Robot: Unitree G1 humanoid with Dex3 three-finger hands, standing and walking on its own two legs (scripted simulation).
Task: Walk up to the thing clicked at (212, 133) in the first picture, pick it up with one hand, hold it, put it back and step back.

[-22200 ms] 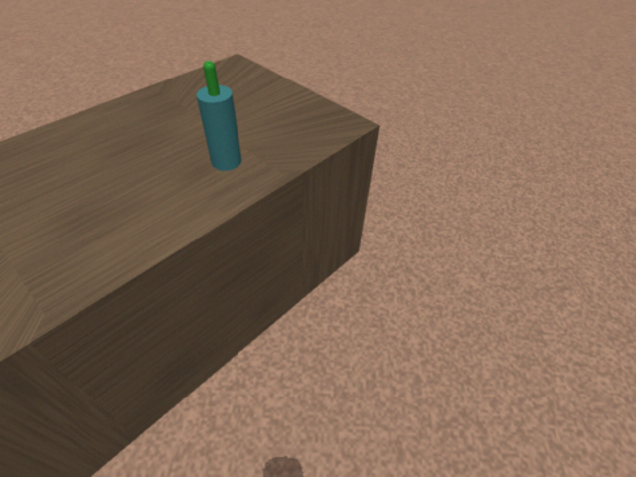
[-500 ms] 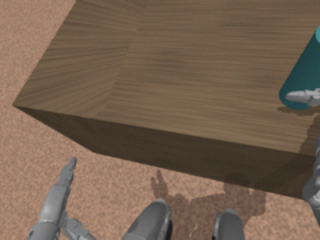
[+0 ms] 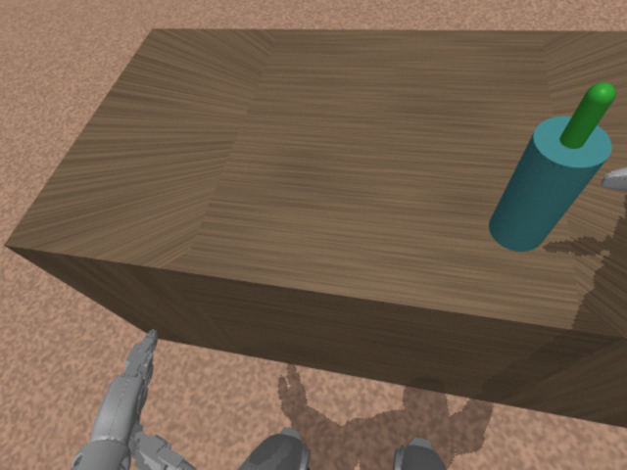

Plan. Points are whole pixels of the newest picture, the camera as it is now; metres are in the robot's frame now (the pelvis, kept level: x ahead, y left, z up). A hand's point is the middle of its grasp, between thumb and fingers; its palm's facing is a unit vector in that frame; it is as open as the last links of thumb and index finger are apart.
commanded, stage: sink last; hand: right
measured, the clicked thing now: (550, 173) +0.52 -0.22 +0.04
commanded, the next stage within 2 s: home in 1.12 s
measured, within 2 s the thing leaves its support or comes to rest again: neither
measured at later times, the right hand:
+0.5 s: hand out of the picture +0.38 -0.36 +0.09, palm faces +0.43 +0.82 -0.38, open 17.1 cm
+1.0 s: hand out of the picture +0.17 -0.21 +0.05, palm faces +0.29 +0.91 -0.29, open 17.0 cm
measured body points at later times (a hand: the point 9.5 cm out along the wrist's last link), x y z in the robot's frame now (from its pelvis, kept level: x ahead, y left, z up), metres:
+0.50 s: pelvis +0.02 +0.00 +0.04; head +0.06 -0.02 +0.49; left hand +0.19 +0.24 +0.01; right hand +0.35 -0.40 +0.11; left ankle +0.00 +0.15 -0.66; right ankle +0.03 -0.11 -0.66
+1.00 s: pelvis +0.02 +0.03 +0.04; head +0.02 +0.04 +0.49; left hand +0.19 +0.27 +0.00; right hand +0.15 -0.25 +0.07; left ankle +0.00 +0.15 -0.66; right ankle +0.03 -0.11 -0.66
